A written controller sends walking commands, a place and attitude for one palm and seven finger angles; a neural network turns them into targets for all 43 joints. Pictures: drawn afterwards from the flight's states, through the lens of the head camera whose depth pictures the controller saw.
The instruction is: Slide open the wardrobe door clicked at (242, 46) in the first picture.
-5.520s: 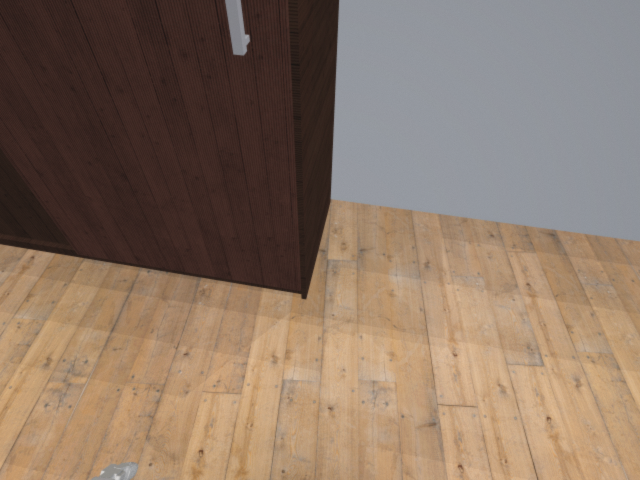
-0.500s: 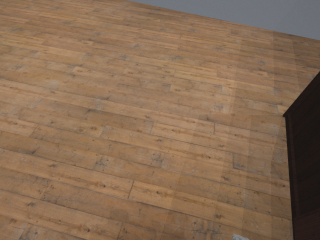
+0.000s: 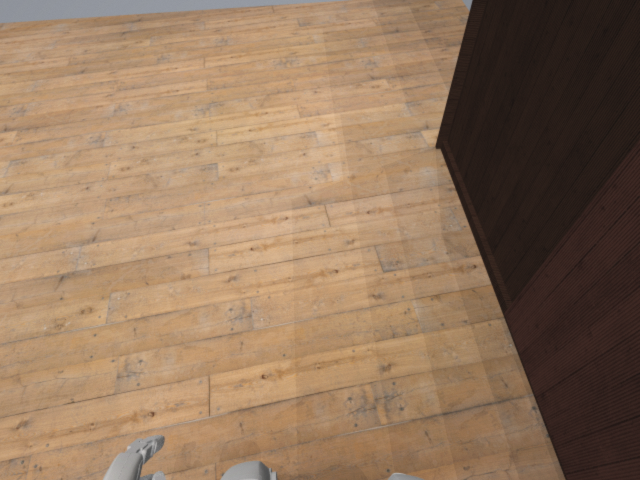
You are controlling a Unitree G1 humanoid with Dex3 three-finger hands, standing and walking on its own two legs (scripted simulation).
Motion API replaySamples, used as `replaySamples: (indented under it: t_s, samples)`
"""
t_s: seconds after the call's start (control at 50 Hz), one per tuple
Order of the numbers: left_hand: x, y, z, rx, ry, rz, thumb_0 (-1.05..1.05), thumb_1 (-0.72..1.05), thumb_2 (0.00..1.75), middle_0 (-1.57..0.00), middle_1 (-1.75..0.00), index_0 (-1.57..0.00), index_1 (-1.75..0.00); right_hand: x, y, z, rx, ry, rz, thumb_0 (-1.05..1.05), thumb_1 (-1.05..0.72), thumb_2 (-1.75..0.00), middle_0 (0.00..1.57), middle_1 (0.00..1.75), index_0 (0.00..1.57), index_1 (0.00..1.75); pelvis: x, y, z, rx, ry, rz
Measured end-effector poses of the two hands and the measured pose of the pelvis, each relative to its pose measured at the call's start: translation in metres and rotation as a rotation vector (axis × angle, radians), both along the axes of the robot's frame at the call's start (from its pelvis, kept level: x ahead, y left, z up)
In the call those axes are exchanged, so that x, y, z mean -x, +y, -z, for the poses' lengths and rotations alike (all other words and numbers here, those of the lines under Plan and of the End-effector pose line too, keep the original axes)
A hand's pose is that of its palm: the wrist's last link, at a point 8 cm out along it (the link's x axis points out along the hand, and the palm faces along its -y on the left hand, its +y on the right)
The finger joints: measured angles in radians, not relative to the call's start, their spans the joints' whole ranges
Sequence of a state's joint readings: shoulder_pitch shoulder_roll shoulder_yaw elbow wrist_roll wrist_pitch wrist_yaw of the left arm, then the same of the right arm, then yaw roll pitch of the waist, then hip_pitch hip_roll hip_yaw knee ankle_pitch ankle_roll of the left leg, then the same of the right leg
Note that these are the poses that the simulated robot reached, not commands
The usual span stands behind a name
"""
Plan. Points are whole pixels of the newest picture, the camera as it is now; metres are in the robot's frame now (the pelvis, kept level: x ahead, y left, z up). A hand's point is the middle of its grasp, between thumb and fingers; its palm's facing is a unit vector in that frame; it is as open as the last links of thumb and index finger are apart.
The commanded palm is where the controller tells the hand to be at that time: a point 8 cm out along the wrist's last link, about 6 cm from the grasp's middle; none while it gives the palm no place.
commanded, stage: turn to face it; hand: right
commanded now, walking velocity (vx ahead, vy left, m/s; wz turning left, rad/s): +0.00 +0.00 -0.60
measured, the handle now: out of the picture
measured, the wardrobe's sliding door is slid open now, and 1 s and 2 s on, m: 0.00 0.00 0.00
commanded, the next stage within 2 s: none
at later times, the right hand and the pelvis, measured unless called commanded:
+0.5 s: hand out of the picture +0.02 -0.16 -0.12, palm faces +0.31 +0.90 -0.30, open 7.4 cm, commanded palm none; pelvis -0.01 +0.05 +0.02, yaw -19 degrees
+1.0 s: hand out of the picture -0.12 -0.22 -0.16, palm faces +0.60 +0.76 -0.24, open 7.4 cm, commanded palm none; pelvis -0.05 +0.00 +0.02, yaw -36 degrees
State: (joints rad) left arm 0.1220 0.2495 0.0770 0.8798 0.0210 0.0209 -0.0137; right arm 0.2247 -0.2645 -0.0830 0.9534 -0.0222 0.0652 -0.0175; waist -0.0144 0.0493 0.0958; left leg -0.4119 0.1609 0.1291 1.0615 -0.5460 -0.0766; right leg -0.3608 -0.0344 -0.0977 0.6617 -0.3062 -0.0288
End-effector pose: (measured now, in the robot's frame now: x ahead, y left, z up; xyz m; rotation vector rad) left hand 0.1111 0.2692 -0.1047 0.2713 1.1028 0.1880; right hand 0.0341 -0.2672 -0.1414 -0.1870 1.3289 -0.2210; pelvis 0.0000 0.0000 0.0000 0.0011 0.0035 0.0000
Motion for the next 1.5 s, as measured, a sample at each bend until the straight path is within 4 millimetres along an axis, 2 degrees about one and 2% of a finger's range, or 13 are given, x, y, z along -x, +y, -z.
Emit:
replaySamples:
  t_s: [0.16,0.34,0.48,0.6,0.7,0.82,0.86,0.94,1.06,1.16,1.28,1.38,1.5]
  samples:
    - [-0.008,-0.018,-0.007,0.027,0.017,0.083,0.00,0.91,0.90,-0.20,-0.30,-0.20,-0.29,-0.002,-0.008,-0.025,0.015,-0.095,0.061,0.01,-0.91,-0.90,0.20,0.30,0.20,0.30,0.005,0.002,-0.015,-0.019,0.009,0.096]
    - [-0.002,-0.004,0.027,0.118,0.083,0.136,0.00,0.91,0.90,-0.20,-0.30,-0.20,-0.30,-0.004,0.027,-0.040,0.074,-0.200,0.111,0.00,-0.90,-0.90,0.20,0.30,0.20,0.30,0.009,0.036,-0.005,0.010,0.018,0.206]
    - [-0.006,0.012,0.030,0.127,0.156,0.207,0.01,0.91,0.90,-0.20,-0.30,-0.20,-0.29,0.034,0.061,-0.056,0.083,-0.191,0.209,0.00,-0.90,-0.90,0.21,0.30,0.20,0.30,0.009,0.051,-0.016,0.038,-0.007,0.312]
    - [-0.018,0.010,0.024,0.095,0.193,0.287,0.01,0.91,0.90,-0.20,-0.30,-0.19,-0.29,0.070,0.073,-0.050,0.057,-0.159,0.301,0.00,-0.90,-0.90,0.21,0.30,0.20,0.30,0.012,0.052,-0.019,0.046,-0.016,0.404]
    - [-0.042,-0.017,0.017,0.054,0.178,0.390,0.01,0.91,0.90,-0.20,-0.30,-0.19,-0.29,0.112,0.070,-0.033,0.023,-0.113,0.395,0.00,-0.90,-0.90,0.21,0.30,0.20,0.30,0.021,0.042,-0.014,0.033,-0.013,0.471]
    - [-0.075,-0.073,0.007,0.004,0.062,0.530,0.01,0.91,0.90,-0.20,-0.30,-0.19,-0.29,0.174,0.047,0.003,-0.018,-0.043,0.522,0.00,-0.90,-0.90,0.21,0.30,0.20,0.30,0.036,0.017,0.003,0.010,-0.006,0.546]
    - [-0.078,-0.088,-0.001,0.001,0.028,0.559,0.00,0.91,0.90,-0.20,-0.30,-0.19,-0.29,0.187,0.039,0.004,-0.021,-0.012,0.544,0.01,-0.90,-0.90,0.21,0.30,0.20,0.30,0.041,0.012,0.000,0.001,-0.009,0.553]
    - [-0.072,-0.105,-0.013,-0.009,0.013,0.590,0.00,0.91,0.90,-0.20,-0.30,-0.20,-0.29,0.196,0.024,-0.007,-0.012,-0.030,0.575,0.01,-0.90,-0.90,0.20,0.30,0.20,0.30,0.049,0.005,-0.011,-0.029,-0.010,0.596]
    - [-0.056,-0.118,-0.014,0.009,0.055,0.628,0.00,0.91,0.90,-0.20,-0.30,-0.20,-0.29,0.190,0.005,-0.026,0.037,-0.127,0.605,0.01,-0.90,-0.90,0.20,0.30,0.20,0.30,0.054,0.001,-0.020,-0.035,-0.007,0.660]
    - [-0.043,-0.114,-0.006,0.027,0.102,0.644,0.00,0.91,0.90,-0.20,-0.30,-0.20,-0.30,0.180,0.003,-0.035,0.074,-0.184,0.630,0.01,-0.90,-0.90,0.20,0.30,0.20,0.30,0.054,0.007,-0.020,-0.029,-0.007,0.718]
    - [-0.034,-0.089,0.009,0.030,0.175,0.661,0.00,0.91,0.90,-0.20,-0.30,-0.20,-0.30,0.164,0.017,-0.045,0.111,-0.246,0.654,0.01,-0.90,-0.90,0.20,0.30,0.20,0.30,0.051,0.027,-0.017,-0.019,-0.006,0.790]
    - [-0.044,-0.063,0.027,0.036,0.222,0.690,0.00,0.91,0.90,-0.20,-0.30,-0.20,-0.30,0.162,0.048,-0.050,0.152,-0.275,0.689,0.00,-0.90,-0.90,0.20,0.30,0.20,0.30,0.043,0.053,-0.009,0.002,0.004,0.848]
    - [-0.070,-0.051,0.027,0.027,0.234,0.767,0.01,0.91,0.90,-0.20,-0.30,-0.20,-0.29,0.196,0.105,-0.058,0.154,-0.210,0.788,0.00,-0.90,-0.90,0.21,0.30,0.20,0.30,0.038,0.074,-0.017,0.033,-0.014,0.933]
